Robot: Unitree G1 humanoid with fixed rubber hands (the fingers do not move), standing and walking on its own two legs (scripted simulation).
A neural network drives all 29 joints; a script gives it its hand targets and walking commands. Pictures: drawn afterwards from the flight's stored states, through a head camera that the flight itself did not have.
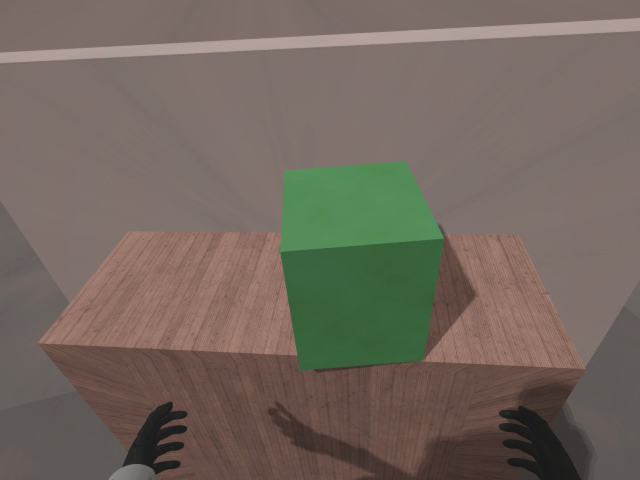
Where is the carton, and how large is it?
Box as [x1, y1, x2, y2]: [280, 161, 443, 369]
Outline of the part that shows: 405,161 284,171 280,253 300,369 422,360 443,237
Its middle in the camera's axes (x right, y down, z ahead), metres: +0.06 +0.04 +0.63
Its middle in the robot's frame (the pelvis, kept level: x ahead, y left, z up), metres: +0.45 +0.00 +0.06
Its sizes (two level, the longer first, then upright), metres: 0.210 0.200 0.250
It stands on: a pedestal, 0.68 m high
